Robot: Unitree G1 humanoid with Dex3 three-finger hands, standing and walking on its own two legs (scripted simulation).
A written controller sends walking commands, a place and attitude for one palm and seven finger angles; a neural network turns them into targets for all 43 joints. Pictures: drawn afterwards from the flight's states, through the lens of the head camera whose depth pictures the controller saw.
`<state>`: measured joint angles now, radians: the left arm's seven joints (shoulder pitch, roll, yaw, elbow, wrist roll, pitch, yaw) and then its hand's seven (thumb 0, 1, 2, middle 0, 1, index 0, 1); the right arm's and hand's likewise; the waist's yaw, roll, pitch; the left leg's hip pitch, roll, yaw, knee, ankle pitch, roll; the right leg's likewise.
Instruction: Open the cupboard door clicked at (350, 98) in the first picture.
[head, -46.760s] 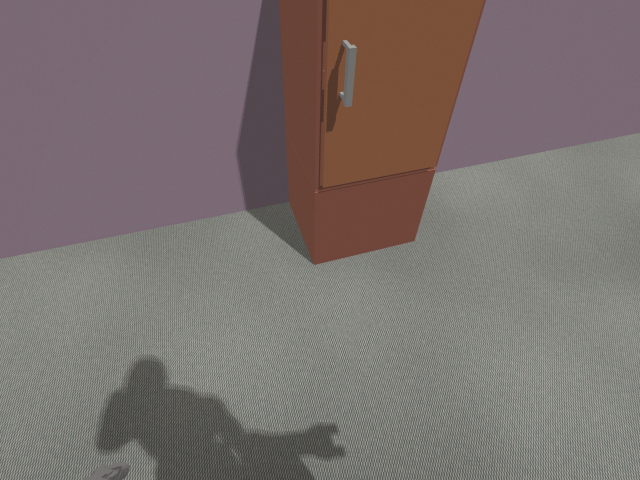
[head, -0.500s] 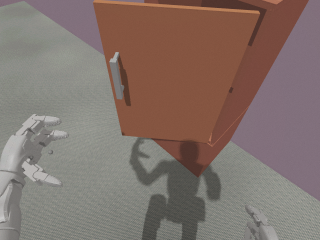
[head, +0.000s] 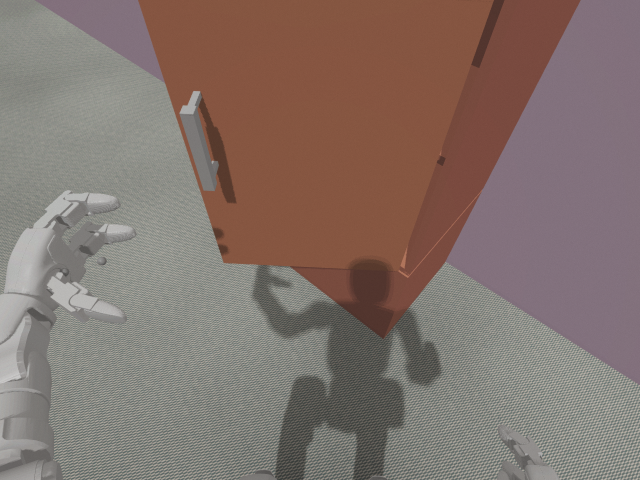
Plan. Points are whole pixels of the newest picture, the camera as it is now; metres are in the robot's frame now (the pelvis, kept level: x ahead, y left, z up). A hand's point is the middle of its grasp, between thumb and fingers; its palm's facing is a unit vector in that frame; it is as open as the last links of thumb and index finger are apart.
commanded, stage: move the hooked fingers beside the handle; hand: left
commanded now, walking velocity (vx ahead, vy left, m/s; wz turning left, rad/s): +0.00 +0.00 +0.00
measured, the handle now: (203, 143) +0.57 +0.20 +0.07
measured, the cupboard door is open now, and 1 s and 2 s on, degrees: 39 39 39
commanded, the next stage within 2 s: none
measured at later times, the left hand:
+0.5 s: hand (123, 222) +0.41 +0.27 +0.08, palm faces +0.00 -1.00 +0.00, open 14.0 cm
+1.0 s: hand (159, 179) +0.48 +0.24 +0.08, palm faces -0.01 -1.00 -0.01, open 14.0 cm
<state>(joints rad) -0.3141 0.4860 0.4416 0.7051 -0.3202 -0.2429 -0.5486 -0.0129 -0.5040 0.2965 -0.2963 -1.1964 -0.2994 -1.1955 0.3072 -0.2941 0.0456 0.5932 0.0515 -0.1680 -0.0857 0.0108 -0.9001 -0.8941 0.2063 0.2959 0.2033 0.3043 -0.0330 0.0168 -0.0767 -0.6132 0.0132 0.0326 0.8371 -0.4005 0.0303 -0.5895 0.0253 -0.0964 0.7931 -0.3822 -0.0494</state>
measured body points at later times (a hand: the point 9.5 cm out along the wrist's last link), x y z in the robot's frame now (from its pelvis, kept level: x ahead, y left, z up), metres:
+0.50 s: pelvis +0.01 +0.02 +0.00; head +0.08 +0.03 +0.44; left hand +0.40 +0.32 +0.08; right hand +0.09 -0.25 -0.10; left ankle +0.01 +0.10 -0.70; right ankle +0.01 -0.09 -0.70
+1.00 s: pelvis +0.00 +0.02 -0.01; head +0.10 +0.03 +0.42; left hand +0.48 +0.30 +0.09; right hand +0.01 -0.26 -0.12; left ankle +0.01 +0.10 -0.70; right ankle +0.01 -0.09 -0.70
